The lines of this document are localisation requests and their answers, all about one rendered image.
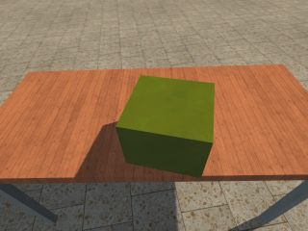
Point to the table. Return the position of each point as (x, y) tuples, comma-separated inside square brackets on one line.
[(59, 127)]

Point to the carton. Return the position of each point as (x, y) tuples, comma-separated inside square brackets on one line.
[(168, 124)]

